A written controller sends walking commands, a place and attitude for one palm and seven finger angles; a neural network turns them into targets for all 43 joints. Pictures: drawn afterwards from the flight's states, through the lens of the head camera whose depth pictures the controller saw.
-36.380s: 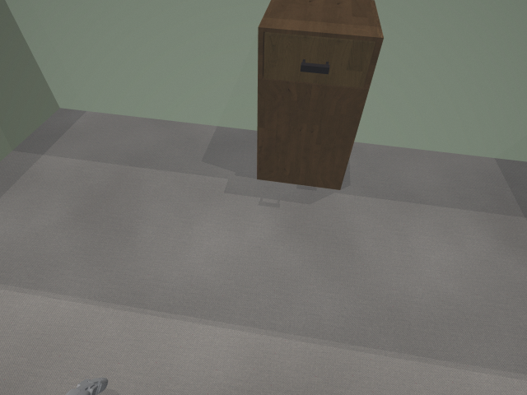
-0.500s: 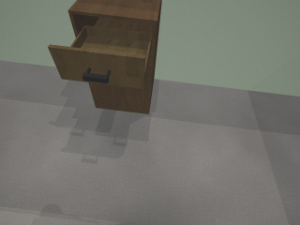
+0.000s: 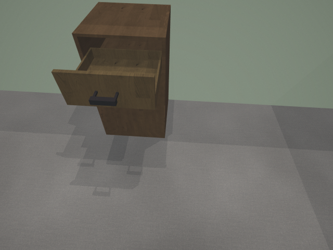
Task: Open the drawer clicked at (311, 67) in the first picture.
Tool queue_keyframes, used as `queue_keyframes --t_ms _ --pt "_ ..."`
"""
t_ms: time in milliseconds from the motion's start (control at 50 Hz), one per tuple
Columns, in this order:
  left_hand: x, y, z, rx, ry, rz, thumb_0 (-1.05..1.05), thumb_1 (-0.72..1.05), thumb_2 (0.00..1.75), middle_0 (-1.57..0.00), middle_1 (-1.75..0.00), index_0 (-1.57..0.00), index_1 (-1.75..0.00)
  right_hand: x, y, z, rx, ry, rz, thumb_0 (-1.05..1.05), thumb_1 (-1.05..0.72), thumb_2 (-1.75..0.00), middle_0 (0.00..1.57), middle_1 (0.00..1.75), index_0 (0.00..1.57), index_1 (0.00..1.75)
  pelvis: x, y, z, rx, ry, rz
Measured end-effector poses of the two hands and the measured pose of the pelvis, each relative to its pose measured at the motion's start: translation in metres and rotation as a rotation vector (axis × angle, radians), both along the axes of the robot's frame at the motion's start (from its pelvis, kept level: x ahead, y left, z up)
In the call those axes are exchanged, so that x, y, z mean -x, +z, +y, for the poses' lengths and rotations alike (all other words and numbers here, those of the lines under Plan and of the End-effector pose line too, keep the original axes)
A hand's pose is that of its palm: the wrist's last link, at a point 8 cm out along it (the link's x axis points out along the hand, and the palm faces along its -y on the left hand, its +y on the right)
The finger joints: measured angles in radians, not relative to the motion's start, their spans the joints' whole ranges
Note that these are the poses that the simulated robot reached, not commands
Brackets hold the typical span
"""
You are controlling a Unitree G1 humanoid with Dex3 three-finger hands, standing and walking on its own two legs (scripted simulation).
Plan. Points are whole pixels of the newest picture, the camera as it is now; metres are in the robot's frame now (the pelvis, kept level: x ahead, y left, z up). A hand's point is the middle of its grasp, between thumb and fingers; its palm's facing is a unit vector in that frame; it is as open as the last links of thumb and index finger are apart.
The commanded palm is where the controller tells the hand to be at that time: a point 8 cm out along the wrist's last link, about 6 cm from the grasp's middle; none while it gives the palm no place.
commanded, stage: let the arm hang, fingers relaxed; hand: left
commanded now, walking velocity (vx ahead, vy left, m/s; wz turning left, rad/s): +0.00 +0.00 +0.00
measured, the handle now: (104, 97) +0.69 +0.29 -0.09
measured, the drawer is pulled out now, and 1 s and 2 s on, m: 0.30 0.30 0.30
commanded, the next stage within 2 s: look to check the result in 0.16 s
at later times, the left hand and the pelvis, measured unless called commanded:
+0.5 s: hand out of the picture +0.01 +0.16 -0.17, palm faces +0.03 -0.98 -0.18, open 7.4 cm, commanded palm none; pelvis +0.02 -0.01 +0.00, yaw +0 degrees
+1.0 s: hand out of the picture +0.03 +0.15 -0.17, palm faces +0.03 -0.98 -0.20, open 7.4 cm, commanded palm none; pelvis +0.03 -0.02 +0.00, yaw +0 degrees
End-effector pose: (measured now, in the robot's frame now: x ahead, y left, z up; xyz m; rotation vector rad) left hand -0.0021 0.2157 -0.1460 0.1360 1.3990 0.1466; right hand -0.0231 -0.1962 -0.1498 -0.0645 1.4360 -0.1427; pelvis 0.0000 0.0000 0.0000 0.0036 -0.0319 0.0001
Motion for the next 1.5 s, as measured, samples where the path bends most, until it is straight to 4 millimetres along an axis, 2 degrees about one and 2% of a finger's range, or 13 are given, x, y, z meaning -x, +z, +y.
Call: queue_keyframes --t_ms 200,380,680,1080,1500 --pt "0.000 0.001 -0.003 0.003 0.012 0.023 0.01 0.92 0.90 -0.20 -0.29 -0.20 -0.30 0.001 0.002 -0.008 0.018 -0.007 0.028 0.01 -0.91 -0.90 0.20 0.30 0.19 0.30 -0.007 0.001 -0.003 0.000 0.001 0.004" --pt "0.000 0.002 -0.007 -0.003 0.017 0.044 0.00 0.91 0.90 -0.20 -0.29 -0.20 -0.30 -0.008 0.001 -0.012 0.015 -0.006 0.031 0.01 -0.91 -0.90 0.20 0.30 0.19 0.30 -0.013 0.001 -0.007 0.001 0.001 0.005" --pt "-0.015 0.002 -0.015 -0.001 0.011 0.021 0.00 0.91 0.90 -0.20 -0.29 -0.20 -0.30 -0.027 0.001 -0.021 0.020 -0.003 0.006 0.01 -0.91 -0.90 0.20 0.30 0.19 0.30 -0.023 0.002 -0.014 0.001 -0.001 0.003" --pt "-0.026 0.005 -0.018 -0.016 0.012 0.022 0.00 0.91 0.90 -0.20 -0.29 -0.20 -0.30 -0.028 0.000 -0.028 0.017 -0.001 0.030 0.01 -0.91 -0.90 0.20 0.30 0.19 0.30 -0.030 0.003 -0.021 -0.001 0.001 0.008" --pt "-0.033 0.006 -0.024 -0.021 0.015 0.019 0.00 0.91 0.90 -0.20 -0.29 -0.20 -0.30 -0.040 0.000 -0.040 0.025 0.006 0.019 0.01 -0.91 -0.90 0.20 0.30 0.19 0.30 -0.036 0.002 -0.029 -0.003 0.003 0.012"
